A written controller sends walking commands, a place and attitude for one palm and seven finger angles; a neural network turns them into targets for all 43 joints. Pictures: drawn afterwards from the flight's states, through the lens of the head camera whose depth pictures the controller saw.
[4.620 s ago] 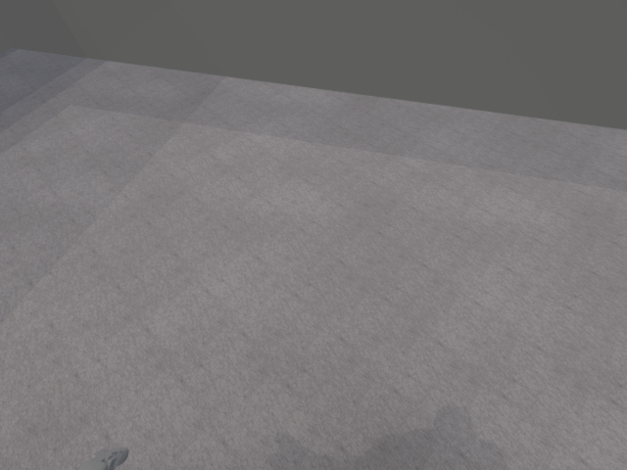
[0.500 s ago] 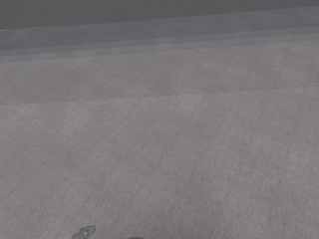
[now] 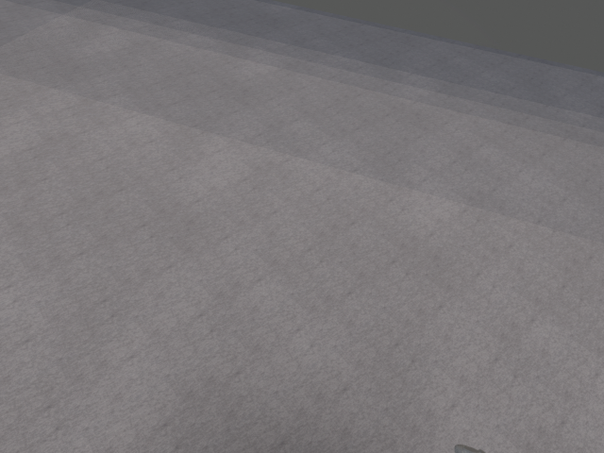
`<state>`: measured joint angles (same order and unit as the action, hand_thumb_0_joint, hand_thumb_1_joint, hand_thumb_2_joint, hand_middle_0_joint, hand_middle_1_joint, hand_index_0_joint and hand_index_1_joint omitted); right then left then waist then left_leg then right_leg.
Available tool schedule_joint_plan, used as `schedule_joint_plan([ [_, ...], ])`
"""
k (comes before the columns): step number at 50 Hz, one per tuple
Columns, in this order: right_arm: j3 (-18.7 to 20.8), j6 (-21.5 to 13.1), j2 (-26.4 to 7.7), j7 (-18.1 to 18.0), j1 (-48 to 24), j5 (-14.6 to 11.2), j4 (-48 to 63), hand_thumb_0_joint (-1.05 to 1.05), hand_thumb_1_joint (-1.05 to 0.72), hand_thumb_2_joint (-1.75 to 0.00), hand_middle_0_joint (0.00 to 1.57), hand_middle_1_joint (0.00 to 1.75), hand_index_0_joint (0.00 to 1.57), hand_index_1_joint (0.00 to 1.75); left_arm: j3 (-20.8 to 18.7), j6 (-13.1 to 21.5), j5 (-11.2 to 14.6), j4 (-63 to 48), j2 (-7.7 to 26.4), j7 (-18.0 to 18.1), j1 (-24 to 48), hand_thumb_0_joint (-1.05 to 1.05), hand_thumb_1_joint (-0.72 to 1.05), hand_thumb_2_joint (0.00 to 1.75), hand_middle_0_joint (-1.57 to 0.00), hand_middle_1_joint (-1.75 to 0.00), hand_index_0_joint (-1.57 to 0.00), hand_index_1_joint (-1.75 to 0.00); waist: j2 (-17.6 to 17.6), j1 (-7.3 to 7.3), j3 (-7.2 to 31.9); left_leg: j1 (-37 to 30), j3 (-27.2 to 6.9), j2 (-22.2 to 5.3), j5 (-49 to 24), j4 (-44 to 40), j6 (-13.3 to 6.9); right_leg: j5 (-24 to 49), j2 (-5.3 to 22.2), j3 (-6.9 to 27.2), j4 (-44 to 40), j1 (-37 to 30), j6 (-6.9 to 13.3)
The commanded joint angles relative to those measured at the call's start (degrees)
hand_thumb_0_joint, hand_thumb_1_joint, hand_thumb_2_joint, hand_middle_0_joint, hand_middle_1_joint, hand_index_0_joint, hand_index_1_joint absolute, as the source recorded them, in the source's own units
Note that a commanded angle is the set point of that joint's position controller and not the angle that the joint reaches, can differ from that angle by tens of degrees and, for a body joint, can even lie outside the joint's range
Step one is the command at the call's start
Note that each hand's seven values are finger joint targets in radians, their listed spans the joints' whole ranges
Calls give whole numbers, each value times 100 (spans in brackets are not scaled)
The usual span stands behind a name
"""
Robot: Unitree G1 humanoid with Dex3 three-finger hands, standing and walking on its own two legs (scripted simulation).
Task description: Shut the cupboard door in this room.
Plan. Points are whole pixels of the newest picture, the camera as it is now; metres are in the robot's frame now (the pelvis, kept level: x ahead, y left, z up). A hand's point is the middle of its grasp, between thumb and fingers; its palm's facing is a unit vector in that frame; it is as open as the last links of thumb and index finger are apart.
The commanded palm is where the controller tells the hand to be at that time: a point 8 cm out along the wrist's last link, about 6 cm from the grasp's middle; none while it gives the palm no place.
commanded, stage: turn or walk to find it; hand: left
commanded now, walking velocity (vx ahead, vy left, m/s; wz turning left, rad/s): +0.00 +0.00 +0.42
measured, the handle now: out of the picture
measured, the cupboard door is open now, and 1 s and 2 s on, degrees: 84 84 84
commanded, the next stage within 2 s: none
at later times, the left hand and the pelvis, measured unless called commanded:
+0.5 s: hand out of the picture +0.06 +0.19 -0.14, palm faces +0.18 -0.94 -0.28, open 7.4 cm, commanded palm none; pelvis -0.03 -0.03 +0.01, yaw +11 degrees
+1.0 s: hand out of the picture -0.14 +0.18 -0.18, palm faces +0.48 -0.84 -0.24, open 7.4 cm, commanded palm none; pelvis -0.07 -0.01 +0.00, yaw +26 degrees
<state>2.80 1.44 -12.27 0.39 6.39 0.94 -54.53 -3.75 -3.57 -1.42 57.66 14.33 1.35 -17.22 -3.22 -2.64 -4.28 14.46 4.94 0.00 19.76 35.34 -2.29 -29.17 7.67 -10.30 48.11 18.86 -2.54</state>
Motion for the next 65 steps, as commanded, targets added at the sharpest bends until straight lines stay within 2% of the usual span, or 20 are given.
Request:
schedule_joint_plan([
  [1, 217, -56, -1110, -181, 505, 22, 193, 0, -90, -90, 20, 30, 20, 30, -87, 127, 17, -601, 429, -3, 524, 0, 90, 90, -20, -30, -20, -30, 1413, 414, 306, -788, -1788, -1724, -3609, -1616, -699, 124, -2, 870, 1687, 1294, -159],
  [5, 166, -131, -1017, -180, 376, -21, 296, 0, -90, -90, 20, 30, 20, 30, -96, 144, 37, -453, 424, -54, 275, 0, 90, 90, -20, -30, -20, -30, 969, 259, 388, -805, -1373, -1305, -3657, -1675, -591, 732, -88, 866, 1695, 1084, -262],
  [16, 285, -60, -1038, -148, 780, 55, 255, 0, -90, -90, 20, 30, 20, 30, -60, 152, 72, -885, 236, -12, 955, 0, 90, 90, -20, -30, -20, -30, 1154, 474, 411, -584, -2363, -1290, -2537, -1698, -837, 334, -384, 919, 102, 601, -244],
  [20, 321, -32, -1042, -127, 712, 66, 283, 0, -90, -90, 20, 30, 20, 30, -49, 219, 113, -869, 203, 13, 685, 0, 90, 90, -20, -30, -20, -30, 1153, 343, 624, -310, -2522, -1112, -2783, -1410, -737, 645, -605, 844, -1101, -182, -135],
  [22, 330, -27, -970, -109, 670, 13, 292, 0, -90, -90, 20, 30, 20, 30, -71, 286, 121, -797, 283, 40, 377, 0, 90, 90, -20, -30, -20, -30, 975, 161, 830, 170, -2420, -847, -2409, -1044, -446, 1617, -567, 809, -2340, -1141, -94],
  [23, 311, -33, -767, -79, 737, -31, 315, 0, -90, -90, 20, 30, 20, 30, -116, 340, 87, -773, 514, 68, 215, 0, 90, 90, -20, -30, -20, -30, 409, 112, 943, 802, -2130, -536, -1628, -617, -143, 1891, -75, 1231, -2900, -1916, 33],
  [24, 252, -35, -409, -44, 745, -70, 434, 0, -90, -90, 20, 30, 20, 30, -220, 387, -2, -756, 1033, 118, 82, 0, 90, 90, -20, -30, -20, -30, -1050, 36, 909, 1874, -1135, 237, 151, 498, 276, 2104, 1334, 2581, -3210, -2439, 517],
  [25, 314, 18, -541, -72, 628, 0, 490, 0, -90, -90, 20, 30, 20, 30, -201, 349, 17, -853, 1169, 112, 154, 0, 90, 90, -20, -30, -20, -30, -1218, 2, 686, 1897, -905, 358, 1327, 1740, 375, 2434, 2075, 2935, -3328, -1533, 1044],
  [27, 372, 184, -669, -16, 797, 64, 236, 0, -90, -90, 20, 30, 20, 30, -170, 355, 48, -1004, 761, 128, 857, 0, 90, 90, -20, -30, -20, -30, -861, 309, 212, 1747, -1122, 56, 701, 3002, 394, 1246, 1508, 2249, -3622, -517, 1024],
  [29, 377, 230, -563, 43, 1063, 64, 41, 0, -90, -90, 20, 30, 20, 30, -66, 356, 57, -1056, 519, 96, 1194, 0, 90, 90, -20, -30, -20, -30, -461, 550, -124, 1705, -909, -55, 132, 3488, 472, 1368, 1033, 1508, -3493, -175, 752],
  [31, 333, 216, -503, 56, 1165, 57, -22, 0, -90, -90, 20, 30, 20, 30, -41, 418, 51, -1002, 449, 79, 989, 0, 90, 90, -20, -30, -20, -30, -553, 492, -8, 1765, -769, -74, -141, 3515, 578, 1904, 853, 1116, -3344, -551, 704],
  [42, 175, 112, -343, 30, 218, -32, 217, 0, -90, -90, 20, 30, 20, 30, -176, 388, -54, -561, 855, 69, -6, 0, 90, 90, -20, -30, -20, -30, -827, -31, 497, 1107, -185, -186, 749, 1111, 638, 4015, 1288, 876, -2572, -1580, 1074],
  [46, 161, 7, -438, 2, 669, -50, 135, 0, -90, -90, 20, 30, 20, 30, -211, 330, 1, -499, 913, 54, 212, 0, 90, 90, -20, -30, -20, -30, -761, 271, 773, -123, 42, -110, -431, -691, 502, 3932, 1179, 423, -1802, -1198, 660],
  [47, 198, -43, -656, 7, 888, -37, 77, 0, -90, -90, 20, 30, 20, 30, -185, 293, 56, -518, 787, 36, 211, 0, 90, 90, -20, -30, -20, -30, -154, 410, 905, -832, -191, -304, -1247, -1336, 405, 3330, 951, 159, -1198, -714, 369],
  [48, 326, -99, -1230, -16, 995, 15, 120, 0, -90, -90, 20, 30, 20, 30, -137, 241, 101, -668, 445, 9, 91, 0, 90, 90, -20, -30, -20, -30, 1489, 465, 962, -1621, -1921, -1618, -2722, -1595, -116, 1072, 238, -105, -112, 732, -65],
  [49, 380, -52, -1549, -53, 1222, -5, 78, 0, -90, -90, 20, 30, 20, 30, -2, 197, 54, -844, 255, 9, 443, 0, 90, 90, -20, -30, -20, -30, 2028, 614, 844, -1388, -2429, -2318, -3975, -1645, -656, -787, -59, 271, 779, 1164, -192],
  [50, 370, -25, -1502, -81, 1171, 33, 60, 0, -90, -90, 20, 30, 20, 30, -39, 146, 41, -862, 366, 16, 620, 0, 90, 90, -20, -30, -20, -30, 1464, 624, 683, -943, -2178, -2373, -3556, -1626, -892, -643, 3, 616, 1306, 1057, -118],
  [51, 300, -69, -1260, -146, 978, 40, 54, 0, -90, -90, 20, 30, 20, 30, -73, 103, 7, -747, 320, 29, 718, 0, 90, 90, -20, -30, -20, -30, 1739, 570, 488, -704, -2010, -1941, -3380, -1746, -686, -283, 32, 858, 1428, 1167, -130],
  [55, 183, -115, -1028, -181, 409, 2, 266, 0, -90, -90, 20, 30, 20, 30, -125, 127, 27, -502, 423, -67, 431, 0, 90, 90, -20, -30, -20, -30, 1186, 277, 271, -669, -1439, -1308, -3201, -1745, -466, 729, -82, 872, 1807, 1190, -226],
  [65, 276, -80, -1044, -152, 809, 42, 264, 0, -90, -90, 20, 30, 20, 30, -71, 136, 65, -804, 317, -17, 933, 0, 90, 90, -20, -30, -20, -30, 1104, 490, 415, -776, -2281, -1374, -2574, -1744, -825, 396, -279, 974, 540, 917, -292],
])
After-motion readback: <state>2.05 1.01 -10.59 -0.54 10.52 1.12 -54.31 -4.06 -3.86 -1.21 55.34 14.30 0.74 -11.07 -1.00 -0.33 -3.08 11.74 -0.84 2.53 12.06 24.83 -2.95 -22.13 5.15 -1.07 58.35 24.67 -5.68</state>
